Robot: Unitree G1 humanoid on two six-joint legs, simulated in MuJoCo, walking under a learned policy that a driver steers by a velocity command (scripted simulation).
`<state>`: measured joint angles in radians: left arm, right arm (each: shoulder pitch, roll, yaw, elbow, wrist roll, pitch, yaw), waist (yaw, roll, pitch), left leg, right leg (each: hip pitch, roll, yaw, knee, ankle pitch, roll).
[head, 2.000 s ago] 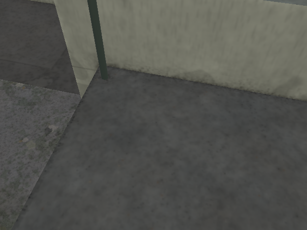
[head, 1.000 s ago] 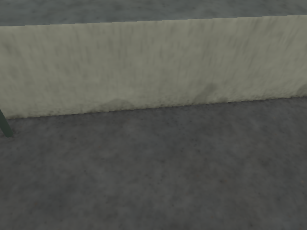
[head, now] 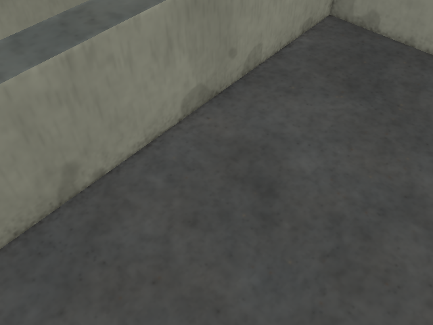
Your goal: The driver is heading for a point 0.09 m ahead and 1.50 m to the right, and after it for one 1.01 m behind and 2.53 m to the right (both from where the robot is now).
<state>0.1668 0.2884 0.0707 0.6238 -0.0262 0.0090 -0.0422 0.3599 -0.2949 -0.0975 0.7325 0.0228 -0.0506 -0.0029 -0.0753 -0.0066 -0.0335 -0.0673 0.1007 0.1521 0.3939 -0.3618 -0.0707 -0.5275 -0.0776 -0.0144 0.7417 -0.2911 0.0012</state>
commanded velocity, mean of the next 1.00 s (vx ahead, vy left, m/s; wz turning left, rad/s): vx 0.48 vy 0.00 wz -0.60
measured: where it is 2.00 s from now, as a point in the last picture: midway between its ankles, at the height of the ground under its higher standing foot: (362, 194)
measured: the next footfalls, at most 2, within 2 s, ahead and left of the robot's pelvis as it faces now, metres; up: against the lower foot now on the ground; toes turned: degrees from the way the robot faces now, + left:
right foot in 0.04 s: +0.11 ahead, -0.13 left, +0.00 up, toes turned -4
left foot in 0.50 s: +0.47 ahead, +0.00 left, +0.00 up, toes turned -21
